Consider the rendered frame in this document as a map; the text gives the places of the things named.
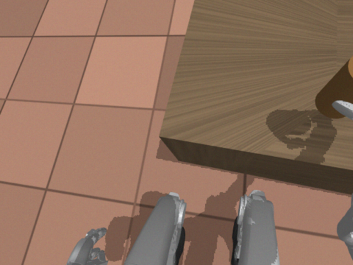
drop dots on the left robot hand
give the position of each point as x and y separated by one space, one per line
84 253

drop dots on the right robot arm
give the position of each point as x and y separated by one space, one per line
345 229

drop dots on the can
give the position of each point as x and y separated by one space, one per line
340 87

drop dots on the right robot hand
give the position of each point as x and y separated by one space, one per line
343 107

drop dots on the left robot foot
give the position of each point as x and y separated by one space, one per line
180 248

